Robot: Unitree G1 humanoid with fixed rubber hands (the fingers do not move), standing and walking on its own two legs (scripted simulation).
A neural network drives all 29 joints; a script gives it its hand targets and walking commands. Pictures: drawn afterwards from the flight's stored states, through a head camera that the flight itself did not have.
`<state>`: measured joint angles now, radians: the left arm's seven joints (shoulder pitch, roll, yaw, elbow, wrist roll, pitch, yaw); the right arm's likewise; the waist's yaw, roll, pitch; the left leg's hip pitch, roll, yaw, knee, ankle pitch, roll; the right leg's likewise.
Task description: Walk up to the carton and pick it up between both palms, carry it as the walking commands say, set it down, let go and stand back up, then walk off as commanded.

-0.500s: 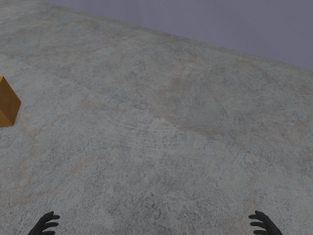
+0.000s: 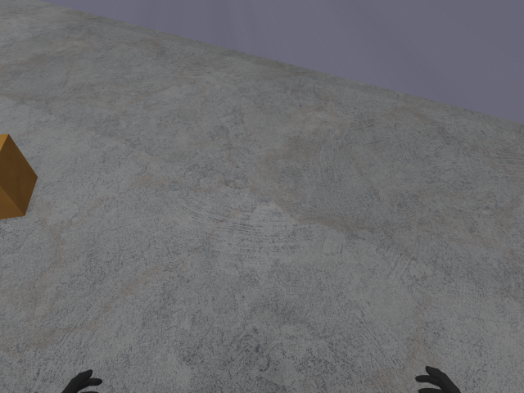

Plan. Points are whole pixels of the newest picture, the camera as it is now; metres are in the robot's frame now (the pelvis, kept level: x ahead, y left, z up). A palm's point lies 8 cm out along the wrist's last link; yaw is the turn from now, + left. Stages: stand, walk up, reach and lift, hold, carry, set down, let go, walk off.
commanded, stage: stand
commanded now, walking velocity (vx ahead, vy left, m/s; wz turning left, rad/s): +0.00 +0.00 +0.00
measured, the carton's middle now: out of the picture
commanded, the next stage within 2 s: walk up in 0.92 s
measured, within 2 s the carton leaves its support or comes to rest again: neither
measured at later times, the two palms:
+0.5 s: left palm out of the picture +0.09 +0.30 -0.09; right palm out of the picture +0.10 -0.30 -0.09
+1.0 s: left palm out of the picture +0.08 +0.30 -0.09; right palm out of the picture +0.09 -0.31 -0.09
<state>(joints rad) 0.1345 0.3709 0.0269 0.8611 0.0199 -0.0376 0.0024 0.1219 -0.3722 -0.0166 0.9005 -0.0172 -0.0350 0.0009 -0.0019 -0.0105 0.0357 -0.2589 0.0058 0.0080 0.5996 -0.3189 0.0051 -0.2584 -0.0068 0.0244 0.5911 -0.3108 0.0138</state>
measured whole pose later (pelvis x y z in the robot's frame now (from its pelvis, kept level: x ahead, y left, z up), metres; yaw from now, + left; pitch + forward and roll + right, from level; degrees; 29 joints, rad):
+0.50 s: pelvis +0.00 +0.00 +0.02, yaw +0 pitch -2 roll +0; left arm 0.12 0.37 0.01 1.01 0.02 -0.03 0.00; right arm 0.09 -0.37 -0.01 1.04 -0.01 -0.03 0.00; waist 0.00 -0.01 0.04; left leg -0.15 0.00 0.00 0.40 -0.21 0.00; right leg -0.14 -0.01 0.02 0.38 -0.20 0.02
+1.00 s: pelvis +0.00 +0.00 +0.02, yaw +0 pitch -2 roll +0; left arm 0.12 0.38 0.01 1.05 0.02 -0.03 0.01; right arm 0.10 -0.38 -0.01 1.07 -0.01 -0.02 0.00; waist 0.00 -0.01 0.04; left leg -0.13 0.01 0.01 0.36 -0.19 0.00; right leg -0.13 -0.01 0.02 0.36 -0.18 0.02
